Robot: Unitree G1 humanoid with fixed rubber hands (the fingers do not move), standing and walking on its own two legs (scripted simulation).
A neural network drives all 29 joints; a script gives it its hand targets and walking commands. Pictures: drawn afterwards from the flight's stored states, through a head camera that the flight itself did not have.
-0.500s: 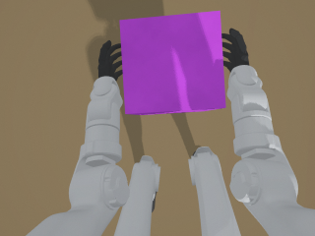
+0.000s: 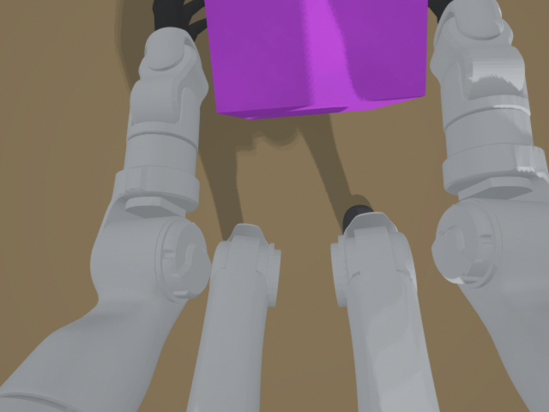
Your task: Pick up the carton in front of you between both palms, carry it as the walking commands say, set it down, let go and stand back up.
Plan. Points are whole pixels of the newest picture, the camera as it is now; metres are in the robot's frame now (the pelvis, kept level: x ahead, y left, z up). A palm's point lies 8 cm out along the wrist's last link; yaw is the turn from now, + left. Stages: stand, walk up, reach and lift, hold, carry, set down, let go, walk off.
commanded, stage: set down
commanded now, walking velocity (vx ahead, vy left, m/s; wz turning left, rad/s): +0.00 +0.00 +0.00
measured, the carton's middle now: (309, 32) +0.55 -0.07 -0.22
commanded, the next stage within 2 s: none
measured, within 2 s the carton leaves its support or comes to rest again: rests again in 0.62 s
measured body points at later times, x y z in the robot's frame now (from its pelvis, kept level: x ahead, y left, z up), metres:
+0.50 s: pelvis +0.00 +0.00 -0.04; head +0.37 -0.03 +0.20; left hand +0.57 +0.08 -0.22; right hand +0.55 -0.22 -0.21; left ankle +0.08 +0.12 -0.40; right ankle +0.12 -0.13 -0.40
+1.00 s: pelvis +0.00 +0.00 -0.06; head +0.37 -0.03 +0.18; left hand +0.56 +0.09 -0.24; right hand +0.55 -0.22 -0.24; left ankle +0.08 +0.12 -0.40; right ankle +0.12 -0.13 -0.40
